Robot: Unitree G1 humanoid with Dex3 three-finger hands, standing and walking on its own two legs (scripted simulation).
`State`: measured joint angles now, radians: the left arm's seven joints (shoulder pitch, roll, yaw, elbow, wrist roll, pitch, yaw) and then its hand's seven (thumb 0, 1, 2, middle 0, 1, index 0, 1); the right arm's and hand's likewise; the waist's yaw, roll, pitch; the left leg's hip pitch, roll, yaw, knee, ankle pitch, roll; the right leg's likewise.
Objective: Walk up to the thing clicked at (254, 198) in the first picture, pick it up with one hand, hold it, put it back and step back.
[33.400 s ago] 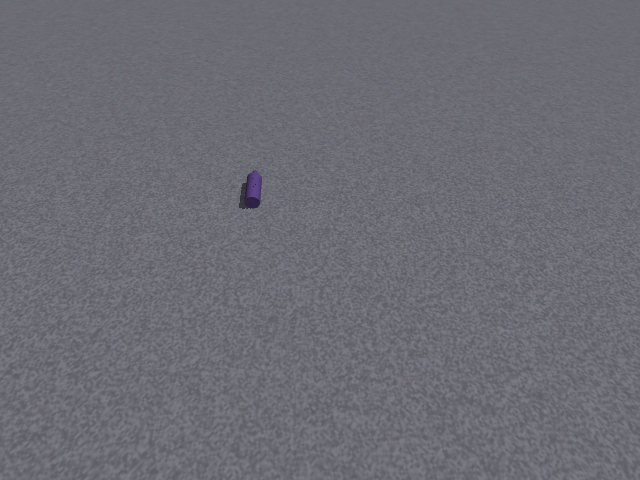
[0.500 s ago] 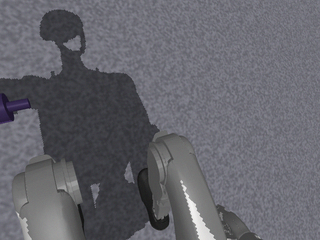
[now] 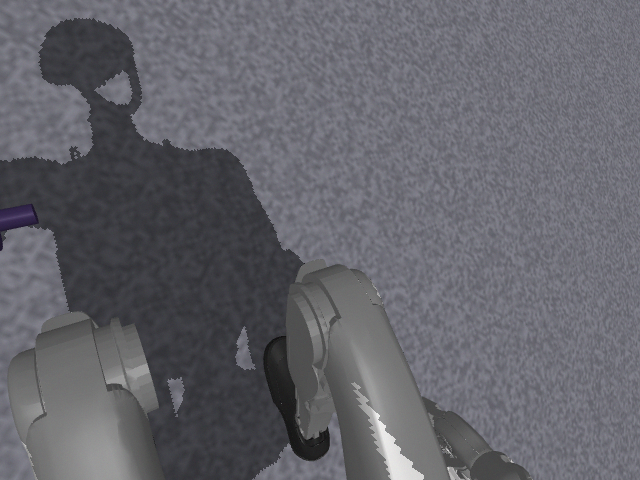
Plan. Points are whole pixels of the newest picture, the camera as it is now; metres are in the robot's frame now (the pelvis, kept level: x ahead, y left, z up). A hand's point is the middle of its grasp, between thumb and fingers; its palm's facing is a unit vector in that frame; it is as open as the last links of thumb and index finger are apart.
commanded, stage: rest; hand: left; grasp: from above
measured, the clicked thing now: out of the picture +0.41 +0.35 -0.26
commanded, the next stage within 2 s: open in 0.02 s
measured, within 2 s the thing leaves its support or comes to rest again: rests again in 0.68 s
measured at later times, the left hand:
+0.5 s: hand out of the picture +0.42 +0.36 -0.22, palm faces -0.41 -0.17 -0.90, open 11.8 cm
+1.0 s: hand out of the picture +0.41 +0.36 -0.22, palm faces -0.43 -0.16 -0.89, open 14.1 cm
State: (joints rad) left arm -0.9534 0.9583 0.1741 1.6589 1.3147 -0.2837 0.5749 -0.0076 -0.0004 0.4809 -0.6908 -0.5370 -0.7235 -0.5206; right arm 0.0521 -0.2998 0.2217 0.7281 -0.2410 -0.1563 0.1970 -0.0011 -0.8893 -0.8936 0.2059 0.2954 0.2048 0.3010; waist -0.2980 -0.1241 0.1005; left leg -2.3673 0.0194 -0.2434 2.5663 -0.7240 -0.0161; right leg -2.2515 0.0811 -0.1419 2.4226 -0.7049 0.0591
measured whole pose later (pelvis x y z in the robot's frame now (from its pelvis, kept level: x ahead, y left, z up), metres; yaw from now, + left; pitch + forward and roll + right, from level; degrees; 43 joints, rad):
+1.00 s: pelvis -0.01 +0.00 +0.00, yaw -1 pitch +26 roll -13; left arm -0.98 1.02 0.13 1.69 1.28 -0.29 0.58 0.00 -0.51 1.00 -0.09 -1.00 -0.08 -0.99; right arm 0.05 -0.32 0.28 0.69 -0.26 -0.18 0.20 0.00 -0.88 -0.89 0.21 0.30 0.21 0.30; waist -0.32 -0.14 0.12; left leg -2.35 0.02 -0.27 2.56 -0.71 -0.02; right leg -2.23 0.09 -0.17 2.40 -0.67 0.06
